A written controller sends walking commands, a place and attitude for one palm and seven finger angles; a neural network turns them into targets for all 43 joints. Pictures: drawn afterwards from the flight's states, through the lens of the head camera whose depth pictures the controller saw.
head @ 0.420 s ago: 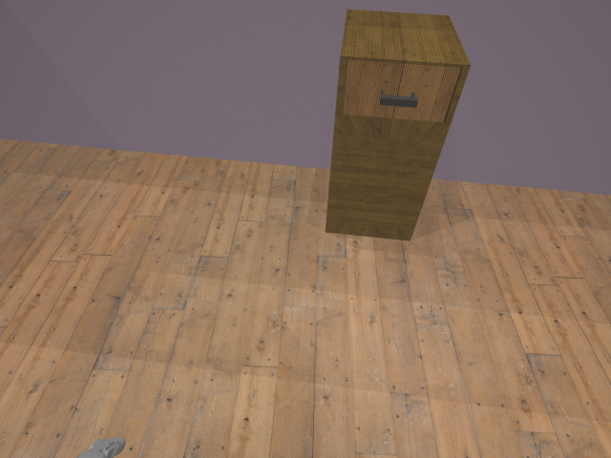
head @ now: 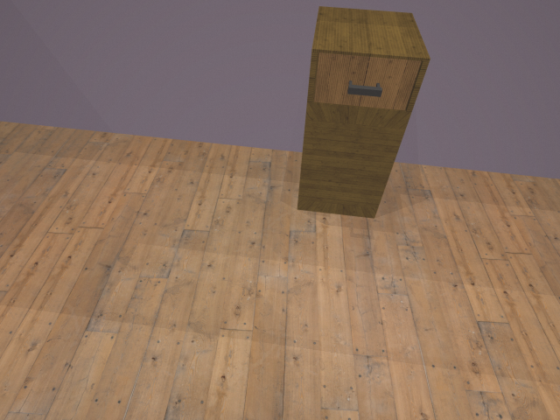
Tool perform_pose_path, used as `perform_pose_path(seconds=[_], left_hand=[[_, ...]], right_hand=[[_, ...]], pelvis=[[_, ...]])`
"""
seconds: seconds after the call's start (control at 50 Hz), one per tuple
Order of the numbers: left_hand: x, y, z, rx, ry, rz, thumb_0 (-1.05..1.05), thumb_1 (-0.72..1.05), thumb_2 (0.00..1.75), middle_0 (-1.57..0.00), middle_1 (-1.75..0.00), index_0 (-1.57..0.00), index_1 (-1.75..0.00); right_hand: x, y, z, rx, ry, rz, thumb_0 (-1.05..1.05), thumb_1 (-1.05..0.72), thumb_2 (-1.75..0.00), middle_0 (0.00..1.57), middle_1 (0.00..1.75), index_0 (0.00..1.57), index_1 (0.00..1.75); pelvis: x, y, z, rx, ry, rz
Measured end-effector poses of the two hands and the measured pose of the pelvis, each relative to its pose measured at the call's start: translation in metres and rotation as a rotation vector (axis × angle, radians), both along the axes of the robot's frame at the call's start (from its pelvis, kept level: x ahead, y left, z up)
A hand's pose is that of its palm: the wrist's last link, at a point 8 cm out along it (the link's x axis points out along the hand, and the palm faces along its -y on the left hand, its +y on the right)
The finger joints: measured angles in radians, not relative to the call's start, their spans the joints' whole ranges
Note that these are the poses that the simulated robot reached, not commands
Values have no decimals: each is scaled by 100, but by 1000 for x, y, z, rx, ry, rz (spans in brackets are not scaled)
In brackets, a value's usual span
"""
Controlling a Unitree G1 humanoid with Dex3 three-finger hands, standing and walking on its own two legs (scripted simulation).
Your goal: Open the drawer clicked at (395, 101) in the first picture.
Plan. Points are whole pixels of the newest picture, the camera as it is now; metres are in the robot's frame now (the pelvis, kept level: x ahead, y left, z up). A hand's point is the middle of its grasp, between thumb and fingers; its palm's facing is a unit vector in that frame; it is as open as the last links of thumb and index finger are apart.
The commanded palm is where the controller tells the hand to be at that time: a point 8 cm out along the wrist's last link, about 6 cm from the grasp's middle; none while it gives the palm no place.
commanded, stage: stand and wait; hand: left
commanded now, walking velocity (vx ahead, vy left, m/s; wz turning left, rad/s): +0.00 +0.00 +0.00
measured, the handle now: (364, 87) +1.16 -0.23 -0.09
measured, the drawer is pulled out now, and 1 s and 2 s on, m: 0.00 0.00 0.00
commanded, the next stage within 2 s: look at it before walking up in 0.40 s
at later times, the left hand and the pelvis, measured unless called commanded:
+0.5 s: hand out of the picture +0.08 +0.24 -0.15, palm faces -0.03 -0.94 -0.33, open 7.4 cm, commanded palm none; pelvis +0.00 -0.01 +0.00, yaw +0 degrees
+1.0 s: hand out of the picture +0.07 +0.24 -0.15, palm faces -0.04 -0.94 -0.33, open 7.4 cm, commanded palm none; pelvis +0.00 -0.01 +0.00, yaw +0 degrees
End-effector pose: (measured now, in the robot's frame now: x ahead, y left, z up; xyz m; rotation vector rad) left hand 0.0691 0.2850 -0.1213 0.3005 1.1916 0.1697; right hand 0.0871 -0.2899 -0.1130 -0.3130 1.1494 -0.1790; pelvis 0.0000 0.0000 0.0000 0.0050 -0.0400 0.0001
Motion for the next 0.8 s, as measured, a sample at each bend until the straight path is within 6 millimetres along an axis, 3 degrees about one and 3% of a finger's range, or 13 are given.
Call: perform_pose_path(seconds=[0.14, 0.28, 0.56, 0.8], left_hand=[[-13, 2, 0, 11, 36, 9, 1, 90, 90, -21, -29, -20, -30], [-12, 1, 2, 16, 35, 6, 1, 90, 90, -20, -29, -20, -30], [3, -3, 5, 13, -2, -9, 1, 90, 90, -20, -29, -20, -30], [4, -4, 5, 13, 7, -4, 1, 90, 90, -20, -29, -20, -30]], right_hand=[[-23, -7, -3, -4, 61, -24, 0, -90, -90, 20, 30, 20, 30], [-33, -10, -5, -1, 85, -37, 0, -90, -90, 20, 30, 20, 30], [-26, -9, -4, 8, 62, -35, 0, -90, -90, 20, 30, 20, 30], [-18, -10, -2, 5, 57, -28, 0, -90, -90, 20, 30, 20, 30]], pelvis=[[-3, -3, 1, -1, 0, 1], [-5, -5, 2, -1, 0, -1], [-4, -7, 3, 0, 1, -5], [-1, -8, 4, 0, 3, -4]])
